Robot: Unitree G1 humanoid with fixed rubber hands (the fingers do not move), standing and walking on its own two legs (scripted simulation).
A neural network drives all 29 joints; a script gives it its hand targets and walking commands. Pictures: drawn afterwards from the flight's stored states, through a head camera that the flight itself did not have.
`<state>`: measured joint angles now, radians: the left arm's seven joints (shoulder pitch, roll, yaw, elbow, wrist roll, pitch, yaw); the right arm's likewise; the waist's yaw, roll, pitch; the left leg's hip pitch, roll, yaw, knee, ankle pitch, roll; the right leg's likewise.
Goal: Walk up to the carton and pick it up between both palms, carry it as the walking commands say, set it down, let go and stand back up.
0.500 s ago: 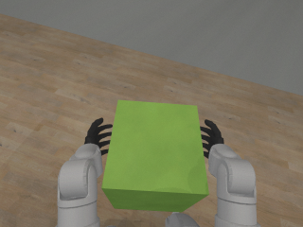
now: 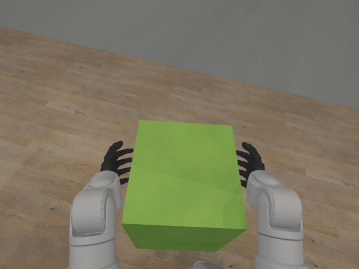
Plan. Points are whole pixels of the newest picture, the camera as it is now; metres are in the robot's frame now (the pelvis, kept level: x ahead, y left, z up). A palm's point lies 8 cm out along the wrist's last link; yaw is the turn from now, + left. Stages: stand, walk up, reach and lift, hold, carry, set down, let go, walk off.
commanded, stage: carry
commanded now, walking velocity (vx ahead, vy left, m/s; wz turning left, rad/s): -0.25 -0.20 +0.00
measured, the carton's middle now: (180, 191) +0.29 -0.01 +0.00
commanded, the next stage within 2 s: none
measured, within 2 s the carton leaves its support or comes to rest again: neither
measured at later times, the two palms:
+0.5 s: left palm out of the picture +0.11 -0.02 +0.08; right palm out of the picture +0.08 -0.31 +0.07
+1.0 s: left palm out of the picture -0.08 -0.14 +0.08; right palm out of the picture -0.07 -0.43 +0.07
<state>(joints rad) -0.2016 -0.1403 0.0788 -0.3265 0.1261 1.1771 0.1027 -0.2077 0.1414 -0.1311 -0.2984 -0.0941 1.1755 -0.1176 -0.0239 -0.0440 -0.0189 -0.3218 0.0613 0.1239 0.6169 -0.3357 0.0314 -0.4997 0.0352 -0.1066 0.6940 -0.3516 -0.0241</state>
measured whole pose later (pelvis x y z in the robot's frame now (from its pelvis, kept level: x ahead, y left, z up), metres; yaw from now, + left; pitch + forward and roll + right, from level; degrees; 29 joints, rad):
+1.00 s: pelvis -0.35 -0.29 -0.01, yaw +0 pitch +3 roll -3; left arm -0.21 -0.14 0.08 -0.32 0.09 1.16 0.12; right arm -0.21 0.14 -0.12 -0.33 -0.14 1.18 -0.09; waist 0.05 0.05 -0.02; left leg -0.53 0.22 0.01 0.64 -0.25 -0.10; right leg -0.33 -0.02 -0.06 0.58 -0.27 0.04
